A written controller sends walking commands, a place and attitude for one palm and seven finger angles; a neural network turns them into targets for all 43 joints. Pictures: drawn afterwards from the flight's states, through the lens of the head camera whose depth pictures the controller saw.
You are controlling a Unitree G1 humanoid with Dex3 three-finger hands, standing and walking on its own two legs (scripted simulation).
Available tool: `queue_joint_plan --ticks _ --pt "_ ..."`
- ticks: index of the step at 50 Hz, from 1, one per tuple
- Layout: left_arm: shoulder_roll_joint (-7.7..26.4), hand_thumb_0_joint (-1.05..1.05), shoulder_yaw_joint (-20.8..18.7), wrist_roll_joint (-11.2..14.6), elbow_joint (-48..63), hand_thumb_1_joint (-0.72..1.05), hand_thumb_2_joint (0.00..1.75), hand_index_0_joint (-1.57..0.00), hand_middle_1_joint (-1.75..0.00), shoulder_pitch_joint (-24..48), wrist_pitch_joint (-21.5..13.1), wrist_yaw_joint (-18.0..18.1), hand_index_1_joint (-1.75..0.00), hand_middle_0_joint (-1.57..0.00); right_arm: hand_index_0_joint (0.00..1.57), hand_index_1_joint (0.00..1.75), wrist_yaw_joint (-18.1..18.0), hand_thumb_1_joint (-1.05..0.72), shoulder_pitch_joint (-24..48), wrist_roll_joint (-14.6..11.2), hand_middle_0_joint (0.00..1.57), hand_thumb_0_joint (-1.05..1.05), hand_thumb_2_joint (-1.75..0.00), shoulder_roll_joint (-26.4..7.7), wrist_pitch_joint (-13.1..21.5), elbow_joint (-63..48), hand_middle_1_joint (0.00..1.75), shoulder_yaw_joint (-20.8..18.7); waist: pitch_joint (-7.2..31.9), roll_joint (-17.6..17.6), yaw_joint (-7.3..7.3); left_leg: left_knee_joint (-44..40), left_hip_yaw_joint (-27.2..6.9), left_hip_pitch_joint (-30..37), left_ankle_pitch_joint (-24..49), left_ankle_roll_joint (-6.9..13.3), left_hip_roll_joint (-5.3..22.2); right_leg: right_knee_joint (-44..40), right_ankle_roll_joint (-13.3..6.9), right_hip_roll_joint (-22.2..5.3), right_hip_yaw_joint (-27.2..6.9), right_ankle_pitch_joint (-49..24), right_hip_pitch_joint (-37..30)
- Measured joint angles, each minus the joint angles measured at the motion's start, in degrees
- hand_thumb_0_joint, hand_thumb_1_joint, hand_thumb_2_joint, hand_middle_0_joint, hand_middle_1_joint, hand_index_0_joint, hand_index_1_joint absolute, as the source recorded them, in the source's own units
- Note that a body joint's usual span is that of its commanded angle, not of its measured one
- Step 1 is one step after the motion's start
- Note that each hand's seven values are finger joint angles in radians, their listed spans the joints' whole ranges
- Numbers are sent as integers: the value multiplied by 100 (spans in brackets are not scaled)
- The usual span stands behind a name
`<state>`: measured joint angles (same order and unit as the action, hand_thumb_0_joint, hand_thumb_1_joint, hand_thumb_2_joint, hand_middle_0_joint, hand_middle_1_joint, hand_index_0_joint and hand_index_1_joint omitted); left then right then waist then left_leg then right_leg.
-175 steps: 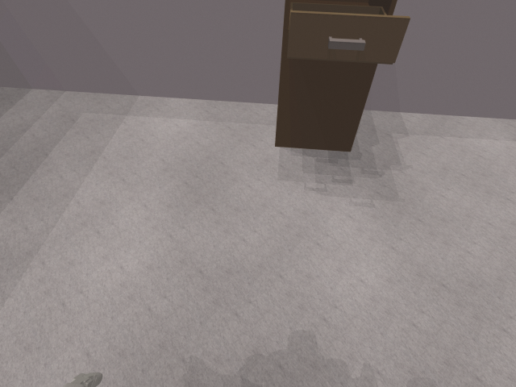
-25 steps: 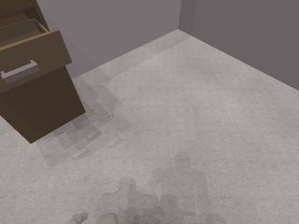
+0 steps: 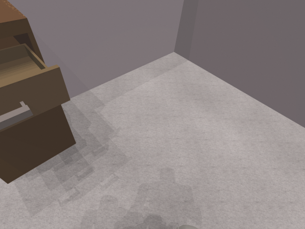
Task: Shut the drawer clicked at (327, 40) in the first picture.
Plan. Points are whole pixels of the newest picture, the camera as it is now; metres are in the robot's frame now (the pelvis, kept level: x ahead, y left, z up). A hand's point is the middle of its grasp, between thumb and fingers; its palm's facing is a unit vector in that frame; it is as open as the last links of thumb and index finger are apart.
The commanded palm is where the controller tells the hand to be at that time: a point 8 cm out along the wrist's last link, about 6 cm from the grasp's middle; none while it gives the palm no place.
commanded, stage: walk to a spot facing it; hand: left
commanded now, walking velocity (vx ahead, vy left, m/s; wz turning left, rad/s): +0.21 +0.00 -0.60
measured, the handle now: (6, 115) +0.39 +0.51 +0.00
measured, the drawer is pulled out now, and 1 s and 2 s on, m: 0.29 0.29 0.29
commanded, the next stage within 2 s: turn to face it in 0.14 s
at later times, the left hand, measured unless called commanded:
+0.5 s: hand (131, 181) +0.30 +0.09 -0.17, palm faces -0.15 -0.97 -0.21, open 7.4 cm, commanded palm none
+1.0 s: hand (80, 221) +0.16 +0.23 -0.18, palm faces +0.23 -0.94 -0.27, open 7.4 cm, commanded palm none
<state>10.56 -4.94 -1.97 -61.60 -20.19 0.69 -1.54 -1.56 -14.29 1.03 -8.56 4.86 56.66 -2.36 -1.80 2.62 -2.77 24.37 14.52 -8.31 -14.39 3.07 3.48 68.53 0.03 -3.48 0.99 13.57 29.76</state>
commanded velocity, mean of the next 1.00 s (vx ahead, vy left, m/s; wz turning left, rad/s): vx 0.00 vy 0.00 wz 0.35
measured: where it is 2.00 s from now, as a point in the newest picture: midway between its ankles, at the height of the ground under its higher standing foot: outside the picture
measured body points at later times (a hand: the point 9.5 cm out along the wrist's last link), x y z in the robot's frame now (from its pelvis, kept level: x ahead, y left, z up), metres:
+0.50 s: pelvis +0.14 -0.05 -0.02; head +0.16 -0.07 +0.43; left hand +0.31 +0.14 -0.15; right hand +0.07 -0.25 -0.19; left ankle +0.09 +0.09 -0.67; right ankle +0.20 -0.14 -0.74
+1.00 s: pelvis +0.15 -0.01 +0.00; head +0.17 +0.02 +0.44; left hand +0.15 +0.27 -0.16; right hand +0.25 -0.26 -0.13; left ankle +0.16 +0.07 -0.74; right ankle +0.16 -0.17 -0.66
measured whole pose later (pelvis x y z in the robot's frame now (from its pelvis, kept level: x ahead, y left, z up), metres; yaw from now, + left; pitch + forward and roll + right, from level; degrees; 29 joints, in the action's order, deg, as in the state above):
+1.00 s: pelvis +0.15 -0.01 +0.00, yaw +10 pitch +0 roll -2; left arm 16.1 -5.9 -1.1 -54.9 -11.9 3.5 0.7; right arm -0.1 -13.1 1.3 -11.9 -0.6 53.1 -3.0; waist -3.5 1.3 0.2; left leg 28.4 3.4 -16.9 -12.1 3.5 0.3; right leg 62.8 5.5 -4.7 1.9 21.2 28.6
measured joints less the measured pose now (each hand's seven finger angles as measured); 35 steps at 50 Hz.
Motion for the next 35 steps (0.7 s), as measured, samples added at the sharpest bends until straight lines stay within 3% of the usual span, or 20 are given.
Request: queue_joint_plan --ticks 4,8,13,16,17,19,21,23,29,35 --pt "-25 1 -63 -12 168 91 90 -20 -30 242 92 -24 -30 -20 20 30 -8 -94 -385 -9 20 0 -90 -23 -35 209 30 -4 -20 8 65 -263 252 381 -133 -35 0 -182 146 -176 82 -385 518" --pt "-9 1 -68 -3 293 91 90 -20 -30 604 162 -44 -30 -20 20 30 2 -93 -678 11 20 0 -90 27 -107 374 30 13 -153 -31 202 -277 477 671 -371 -131 75 -1002 209 -231 356 -492 591" --pt "20 1 -34 16 482 91 90 -20 -30 1137 169 -36 -30 -20 20 30 18 -92 -896 56 20 1 -90 78 -226 478 30 -11 -403 -141 447 77 780 892 -852 -344 245 -2240 66 -47 667 -255 236" --pt "45 1 39 -10 626 91 90 -20 -30 1370 13 15 -30 -20 20 30 36 -91 -1045 41 20 1 -90 80 -290 556 30 -21 -469 -260 572 770 833 832 -1301 -489 465 -3073 -96 151 813 -429 -324" --pt "97 1 75 -26 672 91 90 -20 -30 1407 -95 43 -30 -20 20 30 50 -91 -1137 6 20 1 -90 122 -314 592 30 -9 -414 -183 601 1345 739 618 -1409 -501 504 -3332 -273 111 811 -787 -550" --pt "40 0 140 30 652 91 90 -20 -30 1587 -276 137 -30 -20 20 30 44 -91 -1038 -60 20 1 -90 101 -420 680 30 6 -480 -330 627 2874 -66 -83 -1728 -500 528 -2977 -520 168 891 -220 -529" --pt "-36 0 232 69 637 91 90 -20 -30 1662 -315 195 -30 -20 20 30 30 -91 -868 -70 20 1 -90 94 -538 697 30 11 -476 -422 659 3840 -733 -654 -1775 -493 377 -2942 -543 197 964 65 -671" --pt "-127 0 296 82 610 91 90 -20 -30 1679 -263 254 -30 -20 20 30 33 -91 -696 -45 20 1 -90 102 -619 643 30 15 -382 -460 678 4193 -1035 -1089 -1534 -502 324 -3194 -432 205 1036 9 -875" --pt "-371 0 371 65 634 90 90 -20 -30 1636 -81 286 -30 -20 20 30 134 -91 -291 -5 20 1 -90 126 -723 265 30 -3 -127 -387 690 3747 -1027 -1754 -1040 -582 323 -3757 -413 35 1356 -141 -1252" --pt "-323 0 254 27 785 90 90 -21 -30 1418 -21 298 -30 -20 20 30 212 -93 -65 22 20 2 -90 -61 -784 32 30 -100 -96 -183 462 2663 -737 -1542 -1069 -568 273 -3631 -253 -263 1733 -14 -1306"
